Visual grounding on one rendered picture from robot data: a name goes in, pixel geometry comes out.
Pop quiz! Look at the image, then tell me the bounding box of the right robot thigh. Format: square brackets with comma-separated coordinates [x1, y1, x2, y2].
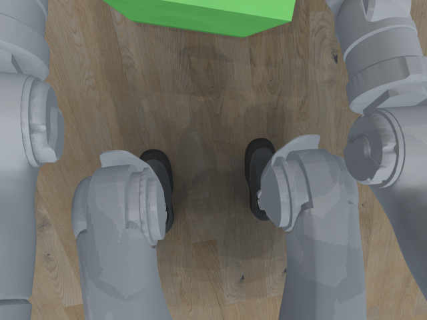
[266, 149, 366, 320]

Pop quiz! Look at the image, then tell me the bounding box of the robot right forearm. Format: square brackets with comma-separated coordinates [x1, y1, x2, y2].
[325, 0, 427, 114]

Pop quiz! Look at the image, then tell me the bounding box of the left robot upper arm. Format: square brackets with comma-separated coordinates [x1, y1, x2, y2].
[0, 72, 65, 320]

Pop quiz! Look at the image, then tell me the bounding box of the carton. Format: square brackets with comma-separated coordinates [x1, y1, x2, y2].
[103, 0, 296, 38]

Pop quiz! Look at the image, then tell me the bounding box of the robot left shin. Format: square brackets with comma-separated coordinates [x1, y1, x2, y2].
[71, 150, 167, 238]

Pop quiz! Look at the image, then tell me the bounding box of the robot left forearm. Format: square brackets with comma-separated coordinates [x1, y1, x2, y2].
[0, 0, 50, 81]

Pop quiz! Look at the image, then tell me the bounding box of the right robot upper arm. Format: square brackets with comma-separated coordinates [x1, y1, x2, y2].
[343, 105, 427, 301]

